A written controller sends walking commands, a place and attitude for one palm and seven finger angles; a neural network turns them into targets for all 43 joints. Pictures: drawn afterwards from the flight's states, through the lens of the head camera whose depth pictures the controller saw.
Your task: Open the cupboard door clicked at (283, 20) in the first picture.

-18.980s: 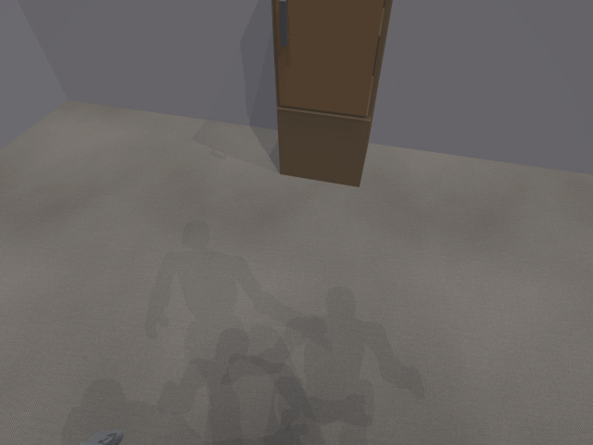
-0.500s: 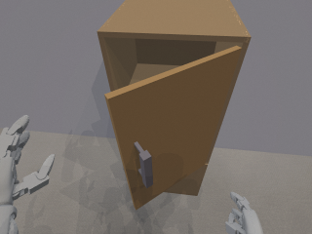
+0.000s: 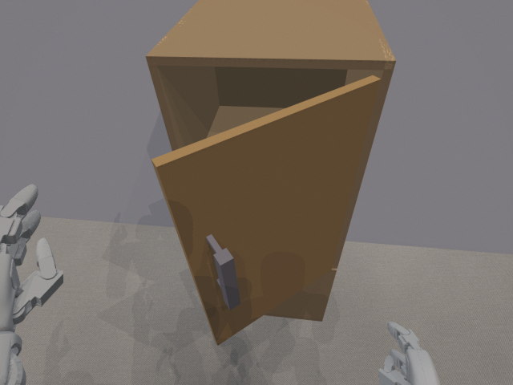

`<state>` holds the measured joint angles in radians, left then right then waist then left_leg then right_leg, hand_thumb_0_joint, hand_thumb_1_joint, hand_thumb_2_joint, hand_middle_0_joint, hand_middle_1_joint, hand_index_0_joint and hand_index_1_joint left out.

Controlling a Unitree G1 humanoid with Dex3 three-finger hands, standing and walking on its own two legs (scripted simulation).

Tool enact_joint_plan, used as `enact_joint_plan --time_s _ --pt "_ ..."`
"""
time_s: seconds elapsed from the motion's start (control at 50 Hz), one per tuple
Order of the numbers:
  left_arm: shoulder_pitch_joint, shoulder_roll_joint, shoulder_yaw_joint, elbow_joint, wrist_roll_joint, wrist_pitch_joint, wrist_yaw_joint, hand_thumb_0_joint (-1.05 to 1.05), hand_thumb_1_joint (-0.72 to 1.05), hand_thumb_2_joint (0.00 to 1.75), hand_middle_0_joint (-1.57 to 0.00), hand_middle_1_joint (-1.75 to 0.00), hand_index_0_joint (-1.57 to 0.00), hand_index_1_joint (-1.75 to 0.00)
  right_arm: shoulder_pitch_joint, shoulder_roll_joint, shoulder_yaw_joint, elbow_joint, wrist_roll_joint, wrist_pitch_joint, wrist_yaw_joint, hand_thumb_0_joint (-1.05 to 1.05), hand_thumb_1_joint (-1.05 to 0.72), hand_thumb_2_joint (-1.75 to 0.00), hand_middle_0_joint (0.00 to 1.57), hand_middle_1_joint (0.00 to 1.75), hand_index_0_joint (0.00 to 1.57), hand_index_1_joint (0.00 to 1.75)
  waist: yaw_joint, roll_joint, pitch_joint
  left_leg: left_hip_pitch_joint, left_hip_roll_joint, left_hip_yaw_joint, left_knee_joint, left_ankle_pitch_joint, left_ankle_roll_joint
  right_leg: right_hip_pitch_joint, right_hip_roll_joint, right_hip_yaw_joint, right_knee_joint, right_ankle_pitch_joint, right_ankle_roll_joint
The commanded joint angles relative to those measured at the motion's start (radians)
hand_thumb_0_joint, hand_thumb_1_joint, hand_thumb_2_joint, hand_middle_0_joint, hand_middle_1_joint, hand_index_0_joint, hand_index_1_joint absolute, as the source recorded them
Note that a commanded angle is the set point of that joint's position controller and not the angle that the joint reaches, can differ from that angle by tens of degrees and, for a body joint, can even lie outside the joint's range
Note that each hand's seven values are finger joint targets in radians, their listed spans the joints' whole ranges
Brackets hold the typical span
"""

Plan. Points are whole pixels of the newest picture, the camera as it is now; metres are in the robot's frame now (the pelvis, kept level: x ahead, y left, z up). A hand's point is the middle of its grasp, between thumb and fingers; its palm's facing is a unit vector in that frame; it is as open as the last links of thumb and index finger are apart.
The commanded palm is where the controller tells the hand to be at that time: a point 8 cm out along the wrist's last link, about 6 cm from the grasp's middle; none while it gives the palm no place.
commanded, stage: step back with the hand held close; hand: left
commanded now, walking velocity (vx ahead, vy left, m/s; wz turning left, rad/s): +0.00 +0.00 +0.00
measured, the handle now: (222, 272) +0.30 +0.10 +0.00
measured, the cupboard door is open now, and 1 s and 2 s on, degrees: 40 40 40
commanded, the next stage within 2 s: stop stepping back and stand still in 0.96 s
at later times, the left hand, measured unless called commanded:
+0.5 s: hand (26, 303) +0.15 +0.28 +0.16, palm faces +0.33 -0.79 -0.51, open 7.4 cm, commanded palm +0.09 +0.32 +0.18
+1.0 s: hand out of the picture +0.00 +0.34 +0.17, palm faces +0.57 -0.71 -0.41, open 7.4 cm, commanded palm -0.08 +0.36 +0.18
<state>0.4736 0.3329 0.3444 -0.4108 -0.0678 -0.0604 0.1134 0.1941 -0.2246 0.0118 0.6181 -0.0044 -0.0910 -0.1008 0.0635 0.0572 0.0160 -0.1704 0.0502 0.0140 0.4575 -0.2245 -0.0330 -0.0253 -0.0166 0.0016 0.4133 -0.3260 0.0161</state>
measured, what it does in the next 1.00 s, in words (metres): walks backwards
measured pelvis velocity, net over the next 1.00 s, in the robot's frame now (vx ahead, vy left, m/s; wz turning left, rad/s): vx -0.18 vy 0.05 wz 0.11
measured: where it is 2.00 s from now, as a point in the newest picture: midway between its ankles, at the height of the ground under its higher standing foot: outside the picture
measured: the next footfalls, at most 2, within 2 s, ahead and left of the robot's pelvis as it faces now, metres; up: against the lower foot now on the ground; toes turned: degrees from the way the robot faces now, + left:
right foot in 1.18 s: -0.27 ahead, -0.07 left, +0.00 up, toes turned +4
left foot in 1.36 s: -0.19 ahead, +0.17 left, +0.00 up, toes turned +3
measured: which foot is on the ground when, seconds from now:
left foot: down 0.00-1.00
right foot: down 0.00-0.92, up 0.94-1.00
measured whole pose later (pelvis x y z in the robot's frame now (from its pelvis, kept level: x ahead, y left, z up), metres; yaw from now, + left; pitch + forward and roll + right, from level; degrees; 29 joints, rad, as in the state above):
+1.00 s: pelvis -0.18 +0.05 -0.02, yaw +6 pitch -3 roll -5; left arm 0.42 0.39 0.45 -0.52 -0.02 -0.21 0.17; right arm 0.18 -0.20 -0.02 0.63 -0.01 -0.10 -0.08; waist 0.01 0.06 0.10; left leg -0.49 0.04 0.01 0.61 -0.11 0.07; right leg -0.44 0.08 0.07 0.93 -0.42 0.04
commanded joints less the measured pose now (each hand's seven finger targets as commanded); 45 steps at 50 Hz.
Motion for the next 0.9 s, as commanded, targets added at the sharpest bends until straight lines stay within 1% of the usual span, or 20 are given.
enact_joint_plan --time_s 0.0,0.04,0.06,0.08,0.14,0.22,0.26,0.34,0.44,0.56,0.64,0.7,0.72,0.74,0.78,0.8,0.82,0.84,0.86,0.88 --pt "-0.085 0.192 0.115 -0.184 -0.001 -0.070 0.019 0.00 0.90 0.90 -0.20 -0.30 -0.20 -0.30 -0.142 -0.099 -0.040 -0.159 -0.001 -0.063 -0.011 0.00 -0.90 -0.90 0.20 0.30 0.20 0.30 0.008 -0.032 -0.066 0.144 -0.040 0.050 -0.037 0.213 0.055 -0.142 0.025 -0.044 -0.085 0.335 -0.005" --pt "-0.151 0.208 0.118 -0.252 -0.001 -0.082 0.021 0.00 0.90 0.90 -0.20 -0.30 -0.20 -0.30 -0.146 -0.097 -0.038 -0.164 -0.001 -0.068 -0.011 0.00 -0.90 -0.90 0.20 0.30 0.20 0.30 0.005 -0.005 -0.090 0.157 -0.044 0.049 -0.038 0.212 0.056 -0.135 0.023 -0.041 -0.081 0.335 -0.005" --pt "-0.222 0.330 0.234 -0.282 0.006 -0.122 0.025 0.00 0.90 0.90 -0.20 -0.30 -0.20 -0.30 -0.121 -0.117 -0.037 -0.175 -0.001 -0.039 -0.005 0.00 -0.90 -0.90 0.20 0.30 0.20 0.30 -0.048 -0.053 0.002 0.104 -0.026 0.041 0.025 0.225 0.069 -0.234 -0.023 0.007 -0.139 0.441 0.002" --pt "-0.118 0.263 0.188 -0.181 0.007 -0.120 0.012 0.00 0.90 0.90 -0.20 -0.30 -0.20 -0.30 -0.127 -0.107 -0.040 -0.154 -0.003 -0.018 -0.002 0.00 -0.90 -0.90 0.20 0.30 0.20 0.30 -0.054 -0.119 -0.019 0.098 -0.029 0.034 0.050 0.248 0.066 -0.215 -0.040 -0.003 -0.127 0.510 0.003" --pt "-0.001 0.220 0.157 -0.190 0.010 -0.124 0.001 0.00 0.90 0.90 -0.20 -0.30 -0.20 -0.30 -0.124 -0.113 -0.052 -0.188 0.002 0.024 0.006 0.00 -0.90 -0.90 0.20 0.30 0.20 0.30 -0.052 -0.059 -0.097 0.112 -0.013 0.036 0.037 0.402 0.063 -0.161 -0.033 -0.023 -0.066 0.589 0.011" --pt "0.064 0.236 0.176 -0.233 0.006 -0.116 0.009 0.00 0.90 0.90 -0.20 -0.30 -0.20 -0.30 -0.125 -0.112 -0.061 -0.218 0.011 0.063 0.007 0.00 -0.90 -0.90 0.20 0.30 0.20 0.30 -0.051 -0.031 -0.163 0.128 0.008 0.039 0.027 0.504 0.057 -0.145 -0.018 -0.028 -0.031 0.584 0.014" --pt "0.061 0.257 0.192 -0.263 0.005 -0.116 0.016 0.00 0.90 0.90 -0.20 -0.30 -0.20 -0.30 -0.125 -0.113 -0.064 -0.233 0.014 0.074 0.007 0.00 -0.90 -0.90 0.20 0.30 0.20 0.30 -0.051 -0.056 -0.176 0.115 0.013 0.035 0.022 0.501 0.053 -0.146 -0.011 -0.028 -0.021 0.565 0.016" --pt "0.084 0.275 0.211 -0.292 0.003 -0.120 0.029 0.00 0.90 0.90 -0.20 -0.30 -0.20 -0.30 -0.127 -0.110 -0.067 -0.245 0.017 0.079 0.004 0.00 -0.90 -0.90 0.20 0.30 0.20 0.30 -0.051 -0.022 -0.185 0.083 0.019 0.037 0.014 0.452 0.050 -0.155 -0.006 -0.019 -0.007 0.512 0.017" --pt "0.101 0.277 0.219 -0.317 0.002 -0.136 0.041 0.00 0.90 0.90 -0.20 -0.30 -0.20 -0.30 -0.121 -0.113 -0.069 -0.250 0.017 0.068 0.006 0.00 -0.90 -0.90 0.20 0.30 0.20 0.30 -0.055 0.016 -0.160 -0.004 0.024 0.021 -0.016 0.295 0.047 -0.168 0.006 -0.010 -0.002 0.370 0.018" --pt "0.094 0.260 0.224 -0.313 0.015 -0.176 0.051 0.00 0.90 0.90 -0.20 -0.30 -0.20 -0.30 -0.109 -0.129 -0.066 -0.248 0.016 0.029 0.008 0.00 -0.90 -0.90 0.20 0.30 0.20 0.30 -0.064 0.078 -0.058 -0.267 0.049 -0.060 -0.148 -0.235 0.067 -0.139 0.048 -0.010 0.031 0.034 0.016" --pt "0.090 0.251 0.249 -0.325 0.032 -0.204 0.053 0.00 0.90 0.90 -0.20 -0.30 -0.20 -0.30 -0.102 -0.140 -0.073 -0.246 0.015 -0.016 0.011 0.00 -0.90 -0.90 0.20 0.30 0.20 0.30 -0.050 0.170 -0.079 -0.480 0.107 -0.150 -0.233 -0.463 0.107 0.008 0.104 -0.029 0.204 0.008 0.012" --pt "0.107 0.284 0.278 -0.359 0.027 -0.219 0.056 0.00 0.90 0.90 -0.20 -0.30 -0.20 -0.30 -0.094 -0.131 -0.077 -0.234 0.008 -0.047 0.014 0.00 -0.90 -0.90 0.20 0.30 0.20 0.30 -0.050 0.135 -0.109 -0.420 0.080 -0.123 -0.156 -0.421 0.098 -0.065 0.093 0.009 0.157 -0.022 -0.007" --pt "0.104 0.262 0.258 -0.364 0.026 -0.222 0.055 0.00 0.90 0.90 -0.20 -0.30 -0.20 -0.30 -0.085 -0.120 -0.074 -0.229 0.007 -0.052 0.016 0.00 -0.90 -0.90 0.20 0.30 0.20 0.30 -0.058 0.099 -0.095 -0.392 0.055 -0.095 -0.106 -0.404 0.085 -0.126 0.073 0.043 0.108 -0.064 -0.018" --pt "0.101 0.265 0.256 -0.368 0.024 -0.225 0.055 0.00 0.90 0.90 -0.20 -0.30 -0.20 -0.30 -0.075 -0.116 -0.078 -0.220 0.006 -0.057 0.018 0.00 -0.90 -0.90 0.20 0.30 0.20 0.30 -0.062 0.031 -0.088 -0.313 0.014 -0.053 -0.022 -0.369 0.061 -0.244 0.043 0.099 0.024 -0.151 -0.037" --pt "0.079 0.262 0.233 -0.334 0.023 -0.223 0.065 0.00 0.90 0.90 -0.20 -0.30 -0.20 -0.30 -0.041 -0.105 -0.085 -0.170 0.001 -0.050 0.018 0.00 -0.90 -0.90 0.20 0.30 0.20 0.30 -0.079 -0.157 -0.054 -0.040 -0.073 0.023 0.310 -0.205 0.004 -0.633 -0.100 0.274 -0.186 -0.336 -0.107" --pt "0.048 0.270 0.233 -0.333 0.025 -0.222 0.075 0.00 0.90 0.90 -0.20 -0.30 -0.20 -0.30 -0.026 -0.108 -0.092 -0.137 -0.008 -0.044 0.019 0.00 -0.90 -0.90 0.20 0.30 0.20 0.30 -0.087 -0.207 -0.070 0.064 -0.080 0.027 0.422 -0.163 -0.001 -0.742 -0.156 0.308 -0.221 -0.317 -0.136" --pt "0.004 0.238 0.187 -0.315 0.034 -0.209 0.079 0.00 0.90 0.90 -0.20 -0.30 -0.20 -0.30 -0.013 -0.091 -0.083 -0.123 -0.009 -0.033 0.022 0.00 -0.90 -0.90 0.20 0.30 0.20 0.30 -0.102 -0.269 -0.068 0.082 -0.070 0.013 0.431 -0.137 0.006 -0.739 -0.173 0.261 -0.190 -0.258 -0.127" --pt "-0.060 0.246 0.182 -0.321 0.036 -0.203 0.081 0.00 0.90 0.90 -0.20 -0.30 -0.20 -0.30 -0.025 -0.096 -0.080 -0.126 -0.007 -0.033 0.018 0.00 -0.90 -0.90 0.20 0.30 0.20 0.30 -0.108 -0.260 -0.037 0.070 -0.055 -0.001 0.318 -0.138 0.012 -0.718 -0.139 0.208 -0.141 -0.193 -0.091" --pt "-0.117 0.253 0.176 -0.323 0.034 -0.202 0.078 0.00 0.90 0.90 -0.20 -0.30 -0.20 -0.30 -0.047 -0.107 -0.073 -0.135 -0.005 -0.035 0.008 0.00 -0.90 -0.90 0.20 0.30 0.20 0.30 -0.109 -0.163 0.019 0.016 -0.028 -0.037 0.153 -0.181 0.025 -0.696 -0.074 0.157 -0.065 -0.192 -0.048" --pt "-0.150 0.260 0.184 -0.336 0.035 -0.211 0.075 0.00 0.90 0.90 -0.20 -0.30 -0.20 -0.30 -0.068 -0.134 -0.071 -0.153 -0.004 -0.046 -0.002 0.00 -0.90 -0.90 0.20 0.30 0.20 0.30 -0.096 0.004 0.051 -0.132 0.059 -0.154 -0.068 -0.304 0.063 -0.592 0.019 0.097 0.074 -0.187 -0.003"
